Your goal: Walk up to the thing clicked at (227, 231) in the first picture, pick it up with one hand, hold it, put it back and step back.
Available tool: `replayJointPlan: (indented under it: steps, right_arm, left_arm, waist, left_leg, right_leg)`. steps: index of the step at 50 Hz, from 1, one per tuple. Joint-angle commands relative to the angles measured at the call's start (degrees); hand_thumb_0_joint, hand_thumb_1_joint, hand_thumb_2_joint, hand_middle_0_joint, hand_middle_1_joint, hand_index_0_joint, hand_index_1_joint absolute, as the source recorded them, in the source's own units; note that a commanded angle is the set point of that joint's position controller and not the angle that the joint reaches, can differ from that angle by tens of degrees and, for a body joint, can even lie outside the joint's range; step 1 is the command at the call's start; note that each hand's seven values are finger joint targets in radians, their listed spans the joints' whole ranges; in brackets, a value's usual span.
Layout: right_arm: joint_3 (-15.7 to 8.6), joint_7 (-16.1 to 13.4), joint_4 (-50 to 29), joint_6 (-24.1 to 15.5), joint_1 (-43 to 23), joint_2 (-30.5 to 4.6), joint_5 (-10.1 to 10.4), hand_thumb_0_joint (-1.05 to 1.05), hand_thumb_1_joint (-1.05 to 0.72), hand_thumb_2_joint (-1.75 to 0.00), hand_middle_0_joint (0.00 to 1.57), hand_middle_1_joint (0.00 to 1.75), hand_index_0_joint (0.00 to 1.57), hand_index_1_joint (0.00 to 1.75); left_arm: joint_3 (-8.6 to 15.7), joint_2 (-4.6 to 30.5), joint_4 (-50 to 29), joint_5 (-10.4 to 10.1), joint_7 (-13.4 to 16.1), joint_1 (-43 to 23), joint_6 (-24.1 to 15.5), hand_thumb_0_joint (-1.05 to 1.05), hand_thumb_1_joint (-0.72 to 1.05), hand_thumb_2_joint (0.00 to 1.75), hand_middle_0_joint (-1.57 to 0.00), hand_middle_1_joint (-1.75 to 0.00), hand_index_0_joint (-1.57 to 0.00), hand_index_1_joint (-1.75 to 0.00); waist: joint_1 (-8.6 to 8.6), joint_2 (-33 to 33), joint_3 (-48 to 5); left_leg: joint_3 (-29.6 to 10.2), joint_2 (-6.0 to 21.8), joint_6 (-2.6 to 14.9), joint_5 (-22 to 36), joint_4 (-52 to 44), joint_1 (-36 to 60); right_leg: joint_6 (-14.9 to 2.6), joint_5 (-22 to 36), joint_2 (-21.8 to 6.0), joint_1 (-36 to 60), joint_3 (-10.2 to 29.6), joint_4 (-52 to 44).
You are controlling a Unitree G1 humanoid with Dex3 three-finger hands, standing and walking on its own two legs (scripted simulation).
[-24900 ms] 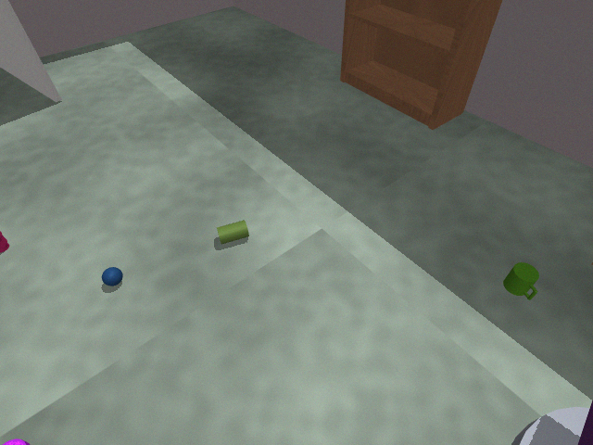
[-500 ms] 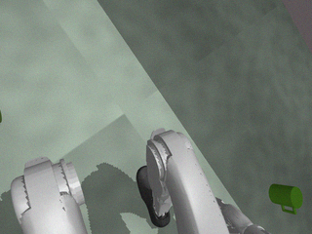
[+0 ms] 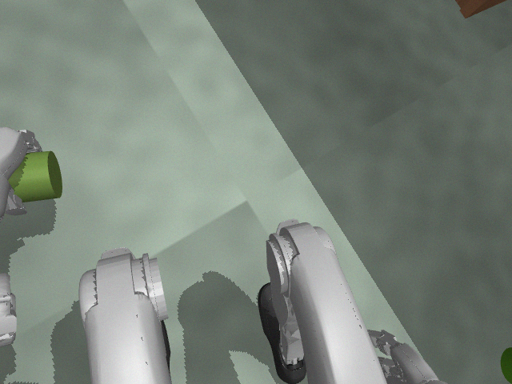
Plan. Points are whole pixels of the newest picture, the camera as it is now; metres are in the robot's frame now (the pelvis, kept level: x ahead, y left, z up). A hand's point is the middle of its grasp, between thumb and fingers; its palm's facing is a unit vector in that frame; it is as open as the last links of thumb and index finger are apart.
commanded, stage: settle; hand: left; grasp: from above
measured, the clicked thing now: (8, 179) +0.44 +0.35 -0.19
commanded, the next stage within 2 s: lift in 0.06 s
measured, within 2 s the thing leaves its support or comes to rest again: neither
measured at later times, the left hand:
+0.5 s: hand out of the picture +0.42 +0.34 -0.10, palm faces -0.48 -0.10 -0.87, open 10.2 cm
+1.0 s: hand out of the picture +0.35 +0.32 +0.09, palm faces -0.44 -0.13 -0.89, open 10.2 cm
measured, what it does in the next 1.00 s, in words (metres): rises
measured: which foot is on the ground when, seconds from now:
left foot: down 0.00-1.00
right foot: down 0.00-1.00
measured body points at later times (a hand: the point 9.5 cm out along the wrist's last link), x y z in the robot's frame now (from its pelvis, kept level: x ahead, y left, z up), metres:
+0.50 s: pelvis -0.01 +0.00 +0.04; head +0.21 +0.08 +0.43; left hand +0.44 +0.34 -0.05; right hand +0.08 -0.27 -0.07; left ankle +0.08 +0.13 -0.29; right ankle +0.10 -0.13 -0.29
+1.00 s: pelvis +0.00 +0.00 +0.17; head +0.15 +0.06 +0.59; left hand +0.37 +0.33 +0.14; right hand +0.16 -0.25 +0.06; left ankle +0.08 +0.13 -0.29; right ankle +0.10 -0.13 -0.29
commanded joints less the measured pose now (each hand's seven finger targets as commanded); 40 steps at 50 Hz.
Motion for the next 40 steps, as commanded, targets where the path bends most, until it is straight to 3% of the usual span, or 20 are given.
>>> replayJointPlan:
  steps: [1,3,5,8,9,11,13,18,24,26,28,36,40]
  right_arm:
    - [-4.96,-1.75,-0.79,0.78,11.35,-14.75,0.25,0.0,-0.91,-0.9,0.2,0.3,0.2,0.3]
    - [-5.1,-2.38,-1.01,1.26,11.31,-14.59,0.29,0.0,-0.91,-0.9,0.2,0.3,0.2,0.3]
    - [-5.18,-2.81,-0.81,1.5,11.15,-14.82,0.12,0.0,-0.91,-0.9,0.2,0.3,0.2,0.3]
    - [-5.62,-3.36,-0.79,1.96,11.39,-14.27,0.56,0.0,-0.94,-0.91,0.2,0.3,0.2,0.3]
    - [-5.69,-3.5,-0.88,1.99,11.32,-14.66,0.61,0.0,-0.89,-0.89,0.2,0.3,0.2,0.3]
    - [-6.15,-3.73,-0.78,2.14,11.85,-14.44,0.92,0.0,-0.91,-0.9,0.2,0.3,0.2,0.3]
    - [-6.86,-3.86,-0.93,2.22,12.51,-14.3,1.37,0.0,-0.91,-0.9,0.2,0.3,0.2,0.3]
    - [-8.78,-4.41,-0.96,2.92,13.06,-13.5,2.86,0.0,-0.91,-0.9,0.2,0.3,0.2,0.3]
    - [-10.17,-4.96,-1.16,3.78,13.34,-12.38,4.16,0.0,-0.91,-0.9,0.2,0.3,0.2,0.3]
    - [-10.37,-5.25,-1.63,3.97,13.27,-11.98,4.5,0.0,-0.91,-0.9,0.2,0.3,0.2,0.3]
    - [-10.53,-5.49,-2.19,4.12,12.98,-11.37,4.85,0.0,-0.91,-0.9,0.2,0.3,0.2,0.3]
    - [-11.74,-7.2,-4.22,4.68,11.44,-10.88,6.35,0.0,-0.9,-0.9,0.2,0.3,0.2,0.3]
    - [-11.94,-8.36,-4.76,4.83,9.78,-10.05,6.97,0.0,-0.9,-0.9,0.2,0.3,0.2,0.3]
  left_arm:
    - [2.98,16.9,-9.68,-0.45,2.15,-19.68,-0.82,0.0,0.82,0.79,-1.16,-0.66,-1.17,-0.66]
    - [4.02,18.7,-11.64,-0.33,2.23,-21.0,-1.28,0.0,0.81,0.8,-1.16,-0.66,-1.16,-0.66]
    - [3.61,17.75,-10.07,-0.07,2.11,-20.08,-1.16,0.0,0.8,0.83,-1.15,-0.67,-1.15,-0.67]
    - [3.88,18.13,-12.85,0.15,2.05,-21.49,-1.07,0.0,0.83,0.78,-1.2,-0.69,-1.21,-0.68]
    - [3.99,18.1,-11.7,-0.1,2.02,-20.6,-0.79,0.0,0.75,0.79,-1.12,-0.62,-1.13,-0.62]
    - [3.04,16.48,-11.61,-0.54,1.48,-19.59,-0.06,0.0,0.81,0.73,-1.15,-0.64,-1.16,-0.62]
    - [4.05,17.44,-13.17,-1.53,0.49,-19.17,0.77,0.0,0.8,0.73,-1.13,-0.65,-1.15,-0.63]
    - [3.84,16.15,-19.53,-3.63,-2.92,-16.94,2.53,0.0,0.84,0.72,-1.16,-0.63,-1.18,-0.61]
    - [3.49,13.49,-27.0,-5.89,-6.17,-14.31,2.43,0.0,0.8,0.74,-1.15,-0.59,-1.15,-0.59]
    - [3.94,13.99,-28.66,-6.31,-6.76,-13.28,2.28,0.0,0.78,0.74,-1.13,-0.61,-1.14,-0.6]
    - [3.09,12.21,-29.14,-7.28,-7.35,-10.47,2.29,0.0,0.75,0.74,-1.1,-0.62,-1.11,-0.61]
    - [2.6,9.6,-38.72,-9.66,-9.88,-3.74,3.46,0.0,0.77,0.72,-1.1,-0.62,-1.11,-0.61]
    - [1.84,7.24,-43.5,-11.67,-10.78,-1.09,4.54,0.0,0.79,0.71,-1.11,-0.61,-1.12,-0.59]
  waist:
    - [-1.42,17.98,-38.69]
    - [-0.62,19.55,-40.15]
    - [-0.68,20.26,-37.96]
    - [0.2,22.42,-41.81]
    - [0.05,22.07,-40.68]
    - [0.33,20.91,-41.03]
    - [1.17,22.47,-42.34]
    - [2.93,22.39,-46.64]
    - [3.24,20.74,-46.28]
    - [3.63,19.21,-47.14]
    - [3.97,16.97,-45.92]
    - [5.99,16.62,-46.72]
    - [6.01,15.97,-44.51]
  left_leg:
    - [6.95,0.41,2.34,9.43,-13.84,30.69]
    - [7.32,0.33,2.36,8.39,-14.52,31.59]
    - [7.35,0.24,2.08,6.93,-15.17,31.15]
    - [7.48,0.23,1.99,7.81,-16.71,34.15]
    - [7.32,0.09,1.95,7.56,-17.23,33.6]
    - [7.3,0.1,2.01,7.32,-18.24,34.71]
    - [7.27,0.04,1.99,6.6,-20.02,36.09]
    - [8.2,-0.17,2.23,7.89,-22.27,39.47]
    - [7.92,-0.1,2.36,9.52,-25.58,42.6]
    - [8.22,-0.12,2.65,8.64,-26.5,43.01]
    - [8.5,-0.18,2.88,7.32,-27.84,42.82]
    - [6.66,0.39,2.6,5.05,-37.23,50.62]
    - [6.62,0.69,2.57,4.05,-41.96,54.73]
  right_leg:
    - [-5.73,13.31,1.45,17.85,-5.21,-14.33]
    - [-5.67,12.06,1.41,17.96,-4.83,-14.95]
    - [-6.19,10.09,1.29,16.02,-5.09,-14.95]
    - [-5.97,11.77,1.06,16.47,-5.11,-14.48]
    - [-6.13,11.38,0.93,15.72,-5.44,-14.62]
    - [-6.14,11.49,0.78,15.77,-5.35,-15.23]
    - [-6.09,10.95,0.6,16.68,-4.98,-15.93]
    - [-6.07,11.66,0.25,18.91,-3.74,-18.09]
    - [-5.92,12.59,-0.44,21.05,-2.86,-20.94]
    - [-5.86,11.75,-0.37,22.34,-2.47,-22.84]
    - [-5.75,10.65,-0.3,24.02,-1.97,-25.13]
    - [-5.72,9.75,-0.42,29.58,-1.77,-30.25]
    - [-5.38,9.3,-0.59,33.48,-1.18,-34.74]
